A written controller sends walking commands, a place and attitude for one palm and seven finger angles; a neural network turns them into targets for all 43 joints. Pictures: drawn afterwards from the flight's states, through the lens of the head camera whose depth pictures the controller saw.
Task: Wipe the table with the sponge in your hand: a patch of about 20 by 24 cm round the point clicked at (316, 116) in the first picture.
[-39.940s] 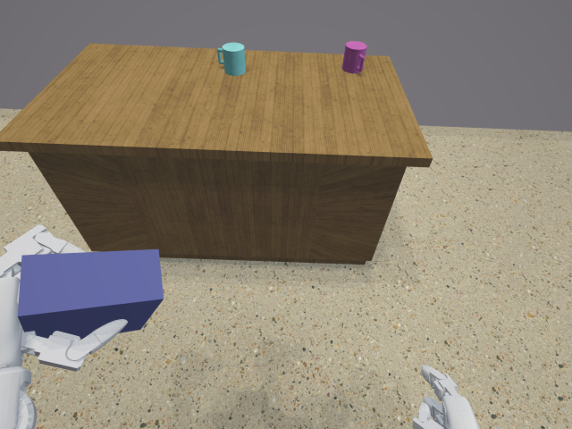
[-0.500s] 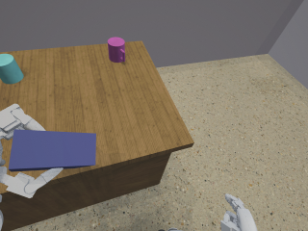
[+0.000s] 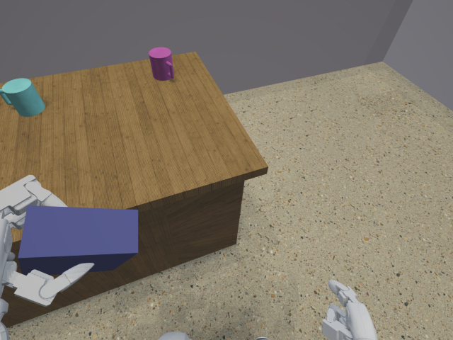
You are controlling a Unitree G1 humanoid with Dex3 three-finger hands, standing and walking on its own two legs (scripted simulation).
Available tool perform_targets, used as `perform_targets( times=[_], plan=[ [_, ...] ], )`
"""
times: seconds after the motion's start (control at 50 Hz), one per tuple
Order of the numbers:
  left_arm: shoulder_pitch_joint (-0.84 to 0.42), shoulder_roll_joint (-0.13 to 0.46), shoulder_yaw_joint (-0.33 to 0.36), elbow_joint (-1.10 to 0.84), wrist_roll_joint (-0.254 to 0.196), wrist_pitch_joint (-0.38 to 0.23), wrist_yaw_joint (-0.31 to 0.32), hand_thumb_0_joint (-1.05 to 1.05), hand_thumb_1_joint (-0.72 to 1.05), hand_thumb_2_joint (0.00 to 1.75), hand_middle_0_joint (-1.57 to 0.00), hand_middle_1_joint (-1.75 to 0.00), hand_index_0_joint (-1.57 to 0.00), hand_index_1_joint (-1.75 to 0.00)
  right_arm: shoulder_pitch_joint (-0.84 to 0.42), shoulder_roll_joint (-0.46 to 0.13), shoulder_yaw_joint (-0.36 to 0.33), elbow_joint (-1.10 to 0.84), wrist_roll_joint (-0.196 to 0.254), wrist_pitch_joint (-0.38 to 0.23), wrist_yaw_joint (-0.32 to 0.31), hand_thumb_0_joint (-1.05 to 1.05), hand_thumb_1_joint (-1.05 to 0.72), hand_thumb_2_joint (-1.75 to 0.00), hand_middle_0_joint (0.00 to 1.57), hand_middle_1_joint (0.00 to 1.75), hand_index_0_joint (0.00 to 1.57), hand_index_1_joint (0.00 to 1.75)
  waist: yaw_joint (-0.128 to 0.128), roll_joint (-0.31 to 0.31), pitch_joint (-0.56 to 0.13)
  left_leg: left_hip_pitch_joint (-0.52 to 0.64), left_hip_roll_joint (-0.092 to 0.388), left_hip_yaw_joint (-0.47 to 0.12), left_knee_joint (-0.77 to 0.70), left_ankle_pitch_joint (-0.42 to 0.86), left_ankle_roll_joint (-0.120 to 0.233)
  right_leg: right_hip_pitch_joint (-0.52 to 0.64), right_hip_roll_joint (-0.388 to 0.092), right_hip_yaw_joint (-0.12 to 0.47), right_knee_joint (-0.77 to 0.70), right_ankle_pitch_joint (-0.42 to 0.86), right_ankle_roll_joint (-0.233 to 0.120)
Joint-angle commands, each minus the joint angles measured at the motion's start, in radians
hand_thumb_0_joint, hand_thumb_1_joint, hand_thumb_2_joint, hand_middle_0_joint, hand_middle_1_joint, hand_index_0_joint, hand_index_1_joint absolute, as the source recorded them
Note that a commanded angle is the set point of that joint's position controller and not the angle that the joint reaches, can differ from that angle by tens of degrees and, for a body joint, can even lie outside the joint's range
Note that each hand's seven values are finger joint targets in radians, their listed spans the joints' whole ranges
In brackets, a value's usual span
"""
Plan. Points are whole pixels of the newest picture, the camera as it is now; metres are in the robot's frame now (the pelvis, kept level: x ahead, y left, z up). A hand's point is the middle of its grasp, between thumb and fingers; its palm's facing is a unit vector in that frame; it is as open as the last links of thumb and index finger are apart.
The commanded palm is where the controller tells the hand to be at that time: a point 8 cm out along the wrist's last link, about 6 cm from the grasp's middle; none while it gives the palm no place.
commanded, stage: stop stepping back and stand still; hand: left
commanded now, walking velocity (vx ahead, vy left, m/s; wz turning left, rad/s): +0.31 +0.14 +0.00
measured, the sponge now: (94, 244) +0.22 +0.19 +0.13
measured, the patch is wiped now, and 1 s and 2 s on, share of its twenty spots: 1.00 1.00 1.00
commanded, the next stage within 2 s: stand and wait in 0.84 s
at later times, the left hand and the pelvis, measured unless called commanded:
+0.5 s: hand (14, 339) +0.11 +0.22 +0.16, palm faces +0.38 -0.85 -0.36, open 9.4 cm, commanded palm +0.04 +0.27 +0.19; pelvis -0.11 -0.02 -0.02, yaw +3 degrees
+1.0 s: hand out of the picture +0.09 +0.21 +0.16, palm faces +0.40 -0.83 -0.39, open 9.4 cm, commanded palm +0.03 +0.25 +0.19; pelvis -0.12 -0.03 +0.00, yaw +3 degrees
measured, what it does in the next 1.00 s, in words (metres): walks backwards: left foot, then right foot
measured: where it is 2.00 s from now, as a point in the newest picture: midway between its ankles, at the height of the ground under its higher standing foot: outside the picture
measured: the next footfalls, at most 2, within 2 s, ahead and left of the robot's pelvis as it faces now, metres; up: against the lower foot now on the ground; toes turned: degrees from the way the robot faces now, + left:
left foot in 0.16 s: -0.10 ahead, +0.14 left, +0.00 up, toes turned +4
right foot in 0.42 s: -0.02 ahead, -0.11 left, +0.00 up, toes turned -1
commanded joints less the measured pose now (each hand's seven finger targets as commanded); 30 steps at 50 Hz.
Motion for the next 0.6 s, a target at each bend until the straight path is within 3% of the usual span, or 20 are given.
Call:
perform_targets(
  times=[0.0, 0.04, 0.08, 0.1, 0.12, 0.14, 0.16, 0.2, 0.22, 0.26, 0.3, 0.36, 0.38, 0.4, 0.42, 0.44, 0.46, 0.48, 0.54, 0.58],
  plan=[
    [-0.048, 0.182, 0.154, -0.199, -0.008, -0.043, 0.056, 0.0, 0.1, 1.3, -1.2, -1.6, -1.2, -1.6, -0.055, -0.122, -0.035, -0.148, -0.012, -0.039, -0.032, 0.0, -0.9, -0.9, 0.2, 0.3, 0.2, 0.3, -0.005, -0.139, -0.229, 0.173, -0.003, 0.043, -0.087, -0.014, 0.029, -0.032, -0.267, 0.256, -0.274, -0.369, -0.025],
    [-0.132, 0.22, 0.161, -0.196, 0.001, -0.04, 0.067, 0.0, 0.1, 1.3, -1.2, -1.6, -1.2, -1.6, -0.049, -0.16, -0.05, -0.14, -0.008, -0.064, -0.043, 0.0, -0.9, -0.9, 0.2, 0.3, 0.2, 0.3, 0.004, -0.145, -0.187, 0.246, 0.016, 0.019, -0.248, -0.07, 0.064, -0.08, -0.291, 0.286, -0.288, -0.421, -0.026],
    [-0.143, 0.181, 0.116, -0.195, 0.009, -0.044, 0.065, 0.0, 0.1, 1.3, -1.2, -1.6, -1.2, -1.6, -0.019, -0.164, -0.043, -0.121, -0.009, -0.082, -0.048, 0.0, -0.9, -0.9, 0.2, 0.3, 0.2, 0.3, -0.008, -0.065, -0.181, 0.328, 0.006, 0.025, -0.512, -0.046, 0.096, -0.066, -0.244, 0.234, -0.22, -0.427, 0.013],
    [-0.156, 0.18, 0.11, -0.194, 0.008, -0.052, 0.063, 0.0, 0.1, 1.3, -1.2, -1.6, -1.2, -1.6, -0.009, -0.179, -0.046, -0.124, -0.011, -0.09, -0.05, 0.0, -0.9, -0.9, 0.2, 0.3, 0.2, 0.3, -0.008, 0.034, -0.171, 0.325, 0.016, 0.037, -0.658, -0.026, 0.108, -0.026, -0.189, 0.188, -0.132, -0.408, 0.029],
    [-0.179, 0.18, 0.106, -0.209, 0.005, -0.063, 0.06, 0.0, 0.1, 1.3, -1.2, -1.6, -1.2, -1.6, -0.005, -0.192, -0.05, -0.14, -0.012, -0.102, -0.05, 0.0, -0.9, -0.9, 0.2, 0.3, 0.2, 0.3, -0.003, 0.179, -0.146, 0.278, 0.07, -0.026, -0.824, -0.053, 0.137, 0.016, -0.1, 0.128, 0.032, -0.386, 0.041],
    [-0.198, 0.187, 0.116, -0.204, 0.011, -0.072, 0.065, 0.0, 0.1, 1.3, -1.2, -1.6, -1.2, -1.6, -0.006, -0.207, -0.064, -0.149, -0.011, -0.115, -0.048, 0.0, -0.9, -0.9, 0.2, 0.3, 0.2, 0.3, 0.006, 0.425, -0.107, 0.271, 0.199, -0.18, -0.924, -0.032, 0.19, -0.057, 0.034, -0.005, 0.341, -0.351, 0.073],
    [-0.23, 0.174, 0.102, -0.212, 0.028, -0.073, 0.06, 0.0, 0.1, 1.3, -1.2, -1.6, -1.2, -1.6, -0.003, -0.175, -0.067, -0.137, 0.006, -0.135, -0.04, 0.0, -0.9, -0.9, 0.2, 0.3, 0.2, 0.3, 0.003, 0.429, -0.083, 0.222, 0.252, -0.136, -0.874, 0.2, 0.218, -0.126, 0.045, -0.012, 0.644, -0.325, 0.073],
    [-0.283, 0.163, 0.102, -0.134, 0.032, -0.085, 0.051, 0.0, 0.1, 1.3, -1.2, -1.6, -1.2, -1.6, -0.006, -0.158, -0.062, -0.083, 0.008, -0.145, -0.013, 0.0, -0.9, -0.9, 0.2, 0.3, 0.2, 0.3, -0.01, 0.365, -0.006, 0.151, 0.274, -0.188, -0.814, 0.269, 0.26, -0.244, -0.034, 0.088, 0.833, -0.248, 0.073],
    [-0.278, 0.133, 0.074, -0.063, 0.024, -0.084, 0.04, 0.0, 0.1, 1.3, -1.2, -1.6, -1.2, -1.6, 0.001, -0.15, -0.055, -0.053, 0.017, -0.15, 0.001, 0.0, -0.9, -0.9, 0.2, 0.3, 0.2, 0.3, 0.004, 0.246, 0.066, 0.175, 0.291, -0.162, -0.795, 0.311, 0.255, -0.298, -0.06, 0.116, 0.796, -0.252, 0.066],
    [-0.313, 0.101, 0.039, 0.039, 0.018, -0.079, 0.026, 0.0, 0.1, 1.3, -1.2, -1.6, -1.2, -1.6, 0.021, -0.166, -0.056, -0.04, 0.022, -0.152, -0.006, 0.0, -0.9, -0.9, 0.2, 0.3, 0.2, 0.3, 0.015, 0.14, 0.129, 0.134, 0.285, -0.135, -0.772, 0.301, 0.228, -0.238, -0.065, 0.078, 0.641, -0.245, 0.057],
    [-0.327, 0.087, 0.034, 0.081, 0.003, -0.063, 0.008, 0.0, 0.1, 1.3, -1.2, -1.6, -1.2, -1.6, 0.01, -0.171, -0.047, -0.052, 0.012, -0.133, -0.017, 0.0, -0.9, -0.9, 0.2, 0.3, 0.2, 0.3, 0.022, 0.135, 0.081, 0.131, 0.256, -0.075, -0.691, 0.268, 0.187, -0.031, -0.066, 0.026, 0.309, -0.233, 0.058],
    [-0.333, 0.101, 0.041, 0.079, 0.004, -0.046, 0.0, 0.0, 0.1, 1.3, -1.2, -1.6, -1.2, -1.6, -0.016, -0.189, -0.038, -0.098, 0.011, -0.12, -0.024, 0.0, -0.9, -0.9, 0.2, 0.3, 0.2, 0.3, 0.018, 0.101, -0.012, 0.091, 0.136, -0.025, -0.454, 0.016, 0.15, 0.241, -0.02, -0.075, -0.04, -0.048, 0.069],
    [-0.317, 0.126, 0.056, 0.063, 0.009, -0.046, 0.0, 0.0, 0.1, 1.3, -1.2, -1.6, -1.2, -1.6, -0.024, -0.178, -0.04, -0.095, 0.008, -0.114, -0.024, 0.0, -0.9, -0.9, 0.2, 0.3, 0.2, 0.3, 0.023, -0.023, -0.047, 0.035, 0.063, 0.032, -0.289, -0.058, 0.129, 0.324, -0.041, -0.041, -0.113, -0.032, 0.06],
    [-0.314, 0.157, 0.073, 0.022, 0.016, -0.052, 0.004, 0.0, 0.1, 1.3, -1.2, -1.6, -1.2, -1.6, -0.037, -0.166, -0.049, -0.105, 0.008, -0.103, -0.022, 0.0, -0.9, -0.9, 0.2, 0.3, 0.2, 0.3, 0.021, -0.226, -0.086, -0.067, -0.025, 0.093, -0.041, -0.123, 0.098, 0.355, -0.187, 0.208, -0.215, -0.135, -0.011],
    [-0.33, 0.195, 0.112, -0.038, 0.006, -0.068, 0.006, 0.0, 0.1, 1.3, -1.2, -1.6, -1.2, -1.6, -0.058, -0.152, -0.052, -0.116, 0.008, -0.099, -0.025, 0.0, -0.9, -0.9, 0.2, 0.3, 0.2, 0.3, 0.013, -0.33, -0.12, -0.083, -0.042, 0.033, 0.126, -0.089, 0.082, 0.264, -0.323, 0.453, -0.343, -0.314, -0.065],
    [-0.31, 0.173, 0.115, -0.059, -0.008, -0.084, 0.001, 0.0, 0.1, 1.3, -1.2, -1.6, -1.2, -1.6, -0.024, -0.181, -0.068, -0.086, 0.011, -0.093, -0.014, 0.0, -0.9, -0.9, 0.2, 0.3, 0.2, 0.3, 0.008, -0.243, -0.153, -0.067, -0.038, -0.018, 0.211, -0.001, 0.058, 0.261, -0.338, 0.477, -0.337, -0.19, -0.084],
    [-0.275, 0.18, 0.113, -0.104, 0.0, -0.097, 0.0, 0.0, 0.1, 1.3, -1.2, -1.6, -1.2, -1.6, -0.037, -0.191, -0.078, -0.099, 0.013, -0.087, 0.005, 0.0, -0.9, -0.9, 0.2, 0.3, 0.2, 0.3, 0.018, -0.206, -0.172, -0.026, -0.01, -0.073, 0.205, 0.057, 0.058, 0.195, -0.336, 0.481, -0.296, -0.166, -0.094],
    [-0.222, 0.187, 0.135, -0.139, -0.004, -0.107, 0.004, 0.0, 0.1, 1.3, -1.2, -1.6, -1.2, -1.6, -0.054, -0.163, -0.067, -0.099, 0.014, -0.076, 0.009, 0.0, -0.9, -0.9, 0.2, 0.3, 0.2, 0.3, 0.015, -0.118, -0.151, -0.022, 0.021, -0.077, 0.175, 0.062, 0.064, 0.144, -0.359, 0.462, -0.286, -0.193, -0.138],
    [-0.157, 0.192, 0.156, -0.18, 0.003, -0.109, 0.018, 0.0, 0.1, 1.3, -1.2, -1.6, -1.2, -1.6, -0.067, -0.114, -0.036, -0.1, 0.008, -0.044, 0.011, 0.0, -0.9, -0.9, 0.2, 0.3, 0.2, 0.3, -0.004, -0.022, -0.098, 0.176, 0.066, -0.03, -0.125, 0.062, 0.083, -0.09, -0.301, 0.235, -0.276, -0.331, -0.091],
    [-0.152, 0.17, 0.129, -0.165, 0.009, -0.103, 0.034, 0.0, 0.1, 1.3, -1.2, -1.6, -1.2, -1.6, -0.072, -0.118, -0.029, -0.099, 0.003, -0.059, -0.004, 0.0, -0.9, -0.9, 0.2, 0.3, 0.2, 0.3, 0.003, -0.013, -0.076, 0.298, 0.042, 0.027, -0.351, 0.06, 0.097, -0.16, -0.257, 0.171, -0.239, -0.412, -0.073]
  ],
)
